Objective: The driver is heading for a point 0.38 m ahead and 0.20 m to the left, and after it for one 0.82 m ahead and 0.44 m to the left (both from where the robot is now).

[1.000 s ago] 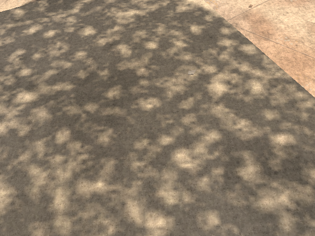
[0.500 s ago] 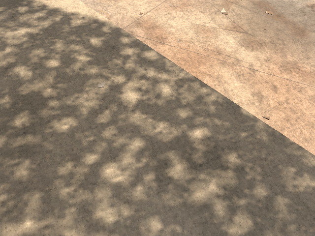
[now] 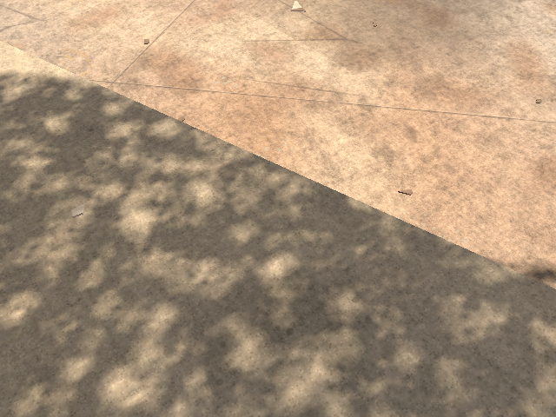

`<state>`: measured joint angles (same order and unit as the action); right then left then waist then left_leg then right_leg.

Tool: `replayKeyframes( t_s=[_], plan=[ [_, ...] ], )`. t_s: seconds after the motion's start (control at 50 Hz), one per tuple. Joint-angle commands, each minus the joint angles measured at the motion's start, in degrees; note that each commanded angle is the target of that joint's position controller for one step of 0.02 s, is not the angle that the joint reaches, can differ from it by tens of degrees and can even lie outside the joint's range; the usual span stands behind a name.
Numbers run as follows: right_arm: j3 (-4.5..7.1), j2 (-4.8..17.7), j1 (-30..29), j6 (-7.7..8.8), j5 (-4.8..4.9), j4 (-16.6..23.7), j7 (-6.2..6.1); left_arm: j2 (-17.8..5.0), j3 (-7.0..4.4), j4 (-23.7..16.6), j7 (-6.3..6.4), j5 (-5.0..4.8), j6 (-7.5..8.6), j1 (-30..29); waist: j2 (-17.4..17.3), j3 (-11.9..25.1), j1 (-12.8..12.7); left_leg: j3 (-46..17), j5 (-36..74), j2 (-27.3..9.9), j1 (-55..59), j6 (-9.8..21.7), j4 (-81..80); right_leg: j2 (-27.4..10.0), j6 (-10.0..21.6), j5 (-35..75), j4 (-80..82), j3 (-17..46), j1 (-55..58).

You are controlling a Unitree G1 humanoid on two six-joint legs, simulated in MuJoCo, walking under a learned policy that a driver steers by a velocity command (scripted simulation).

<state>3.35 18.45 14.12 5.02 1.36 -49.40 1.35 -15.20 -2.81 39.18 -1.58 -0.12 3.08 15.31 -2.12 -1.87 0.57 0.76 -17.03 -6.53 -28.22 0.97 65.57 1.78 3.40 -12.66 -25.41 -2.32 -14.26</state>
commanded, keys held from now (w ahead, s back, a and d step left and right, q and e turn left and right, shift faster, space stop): w+q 1.00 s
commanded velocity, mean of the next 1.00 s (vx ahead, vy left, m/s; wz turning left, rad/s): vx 0.49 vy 0.00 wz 0.44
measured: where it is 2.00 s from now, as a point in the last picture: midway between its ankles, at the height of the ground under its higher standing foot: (176, 272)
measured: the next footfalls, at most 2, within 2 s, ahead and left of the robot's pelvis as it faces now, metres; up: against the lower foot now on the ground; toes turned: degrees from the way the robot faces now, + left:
left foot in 0.38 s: +0.38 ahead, +0.12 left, +0.00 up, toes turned +11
right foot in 0.84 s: +0.71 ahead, +0.00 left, +0.00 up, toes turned +30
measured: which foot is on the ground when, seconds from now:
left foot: up 0.00-0.36, down 0.38-0.84, up 0.86-1.00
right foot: down 0.00-0.40, up 0.42-0.82, down 0.84-1.00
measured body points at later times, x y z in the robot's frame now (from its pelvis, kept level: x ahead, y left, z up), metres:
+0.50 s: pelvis +0.29 +0.04 -0.01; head +0.33 +0.05 +0.43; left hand +0.32 +0.33 -0.12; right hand +0.49 -0.19 -0.12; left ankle +0.34 +0.12 -0.74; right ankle +0.18 -0.12 -0.64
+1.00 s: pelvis +0.59 +0.06 -0.01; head +0.61 +0.06 +0.44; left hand +0.57 +0.36 -0.09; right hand +0.83 -0.12 -0.12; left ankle +0.47 +0.15 -0.64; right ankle +0.67 -0.02 -0.74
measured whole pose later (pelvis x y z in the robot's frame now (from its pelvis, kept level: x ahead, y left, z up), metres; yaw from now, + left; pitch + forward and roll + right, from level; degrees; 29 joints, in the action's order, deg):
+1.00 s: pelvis +0.59 +0.06 -0.01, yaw +32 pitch +1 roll -1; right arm 4.2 17.6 16.8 0.5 1.7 -39.4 -0.3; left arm -14.1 -3.4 38.8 -0.4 0.5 5.7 12.5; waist -2.8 -0.7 -0.3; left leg -4.0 -19.6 -0.6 -29.0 0.4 70.5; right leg 1.0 1.2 -11.3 -27.1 -2.9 -17.1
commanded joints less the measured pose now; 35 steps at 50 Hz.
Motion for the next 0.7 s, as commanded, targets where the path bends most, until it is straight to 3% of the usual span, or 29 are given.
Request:
replayKeyframes(
  t_s=[0.02, 0.08, 0.14, 0.2, 0.26, 0.32, 0.36, 0.38, 0.4, 0.42, 0.44, 0.46, 0.48, 0.5, 0.52, 0.58, 0.64, 0.7],
  plan=[
    [1.08, 4.2, 0.8, -0.51, -0.10, 2.5, 0.27, -7.9, -2.30, -2.9, 0.60, 0.34, 2.18, -0.7, 6.7, 2.6, 0.4, -3.1, 7.2, -2.9, -10.4, -0.2, -1.9, -14.8, 9.5, 13.7, 16.4, 13.2, 9.5],
    [0.81, 2.8, -3.0, -1.37, -0.03, 3.7, 0.09, -7.9, -2.44, -0.9, 1.19, 0.82, 2.84, 1.3, 5.1, -0.2, -0.5, -4.7, 14.3, -1.6, -14.1, -1.4, -9.0, -14.0, 8.4, 17.5, 18.3, 6.9, 9.6],
    [0.46, 1.9, -7.6, -0.98, 0.17, 5.4, 0.59, -8.2, -2.44, 0.3, 1.71, 0.98, 3.14, 1.8, 5.4, -2.6, -2.0, -4.3, 23.3, 1.3, -12.0, -1.2, -20.4, -12.7, 6.3, 15.7, 20.4, 0.8, 8.4],
    [-0.23, 0.7, -12.4, -0.65, -0.05, 7.6, 1.45, -8.8, -2.70, 2.1, 2.23, 0.53, 3.08, 3.9, 4.4, -4.6, -3.9, -2.2, 26.9, 2.6, -11.2, 0.0, -28.0, -13.7, 5.1, 17.3, 21.3, -2.4, 11.1],
    [-0.63, 0.1, -16.0, -0.25, -0.09, 10.0, 2.73, -9.1, -2.97, 3.7, 2.51, 0.10, 2.01, 5.9, 4.0, -5.1, -5.0, 0.0, 23.6, 3.8, -12.8, 1.7, -32.1, -15.4, 4.5, 26.0, 18.0, -4.7, 18.3],
    [0.30, 2.1, -14.0, -0.42, -0.05, 11.6, 3.46, -11.1, -3.50, 3.5, 3.49, 0.05, 0.38, 5.2, 7.4, -0.5, -2.4, 4.6, 14.1, 8.0, -7.9, 4.6, -32.1, -16.2, 2.9, 54.7, 7.5, -6.7, 24.5],
    [2.32, 6.2, -3.9, -1.03, 0.13, 10.3, 2.93, -12.7, -3.73, 3.0, 4.20, 0.18, -0.79, 4.2, 8.9, 6.6, 3.3, 6.3, 9.5, 11.7, 5.3, 7.5, -31.9, -15.5, 1.6, 67.0, -8.5, -7.4, 23.6],
    [3.83, 9.1, 5.1, -1.33, 0.04, 8.9, 2.03, -12.9, -3.54, 2.4, 4.43, -0.10, -0.67, 2.6, 6.6, 10.9, 8.7, 2.3, 13.4, 10.8, 21.1, 10.2, -35.9, -13.5, -0.3, 58.9, -22.3, -8.1, 14.0],
    [5.18, 14.5, 10.8, -1.84, -0.38, 8.4, 0.89, -6.5, -1.57, 0.1, 3.68, 1.51, 0.57, 7.6, -6.6, 18.1, 6.0, -22.0, 14.0, -4.0, 45.0, 18.6, -33.9, -5.6, -3.9, 13.7, -44.8, -6.7, -10.2],
    [4.64, 13.7, 10.4, -1.32, 0.03, 9.2, 1.01, -4.5, -0.09, -0.6, 2.41, 0.94, 2.94, 8.6, -8.6, 26.4, 4.5, -49.3, 5.1, -12.7, 55.0, 26.9, -43.2, 3.6, -5.0, -21.8, -57.7, 5.7, -24.4],
    [3.79, 10.0, 9.7, -1.24, 0.09, 9.0, 0.79, -8.3, -1.21, -1.9, 1.47, -1.73, 4.59, 1.5, -2.8, 20.4, 7.1, -42.9, 1.2, -10.8, 51.6, 22.8, -47.0, -0.6, -3.3, -18.2, -58.2, 11.0, -30.5],
    [3.24, 7.9, 6.5, -1.06, 0.23, 9.5, 0.62, -8.6, -0.96, -3.3, 1.19, -2.48, 5.46, -1.9, 0.8, 12.3, 5.4, -35.1, 1.5, -8.7, 42.5, 20.1, -48.3, -3.4, -2.2, -13.2, -53.0, 9.9, -31.4],
    [2.69, 6.3, 2.5, -1.01, 0.27, 10.3, 0.58, -8.1, -1.05, -3.2, 1.55, -1.28, 5.74, -3.2, 4.9, 6.7, 2.6, -29.9, 6.0, -6.2, 32.8, 18.2, -49.5, -5.5, -2.3, -10.5, -47.0, 8.8, -29.2],
    [2.14, 4.7, -0.2, -0.97, -0.19, 11.3, 0.40, -8.7, -1.62, -3.1, 1.87, 0.02, 5.32, -2.9, 4.4, 4.0, 0.5, -26.0, 11.0, -4.0, 26.1, 17.4, -50.9, -6.9, -3.0, -8.4, -42.9, 8.5, -25.6],
    [2.01, 4.5, -1.6, -1.07, -0.77, 12.2, 0.14, -8.6, -1.81, -3.1, 1.83, 0.42, 4.61, -1.6, 2.2, 3.1, -1.1, -24.3, 14.1, -2.8, 21.3, 17.5, -52.3, -7.5, -3.8, -7.2, -41.4, 8.3, -22.5],
    [2.57, 6.2, -1.4, -0.98, -0.68, 12.1, -0.86, -6.4, -1.20, -3.7, 2.18, 1.18, 3.06, -1.7, 0.7, 1.9, -1.9, -18.4, 22.7, -0.8, 13.0, 17.4, -53.6, -7.8, -6.8, -3.3, -33.1, 5.7, -20.1],
    [3.04, 7.5, 0.6, -1.51, 0.02, 11.4, -1.86, -4.0, -0.16, -5.4, 2.16, 1.28, 3.11, -8.8, -1.0, 1.3, 0.8, -13.4, 20.4, 3.5, 8.7, 13.7, -52.2, -5.4, -8.1, 10.8, -18.5, 4.2, -16.2],
    [3.16, 7.7, 4.4, -2.27, 0.38, 10.3, -2.29, -4.4, -0.23, -6.6, 1.65, 0.24, 3.57, -14.3, -2.6, 2.4, 3.8, -15.3, 15.2, 3.6, 10.0, 11.6, -50.2, -2.1, -8.4, 19.0, -8.7, 4.1, -11.7]
  ],
)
